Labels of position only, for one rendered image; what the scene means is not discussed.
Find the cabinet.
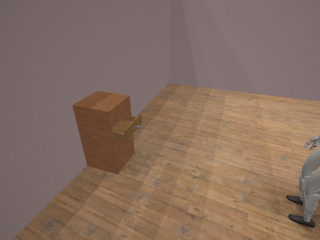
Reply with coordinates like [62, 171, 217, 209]
[72, 91, 135, 175]

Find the left robot foot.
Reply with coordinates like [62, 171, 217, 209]
[288, 214, 315, 228]

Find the drawer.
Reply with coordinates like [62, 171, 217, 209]
[112, 114, 142, 142]

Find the left robot thigh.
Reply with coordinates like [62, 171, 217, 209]
[305, 168, 320, 198]

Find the right robot hand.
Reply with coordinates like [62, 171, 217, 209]
[304, 136, 320, 150]

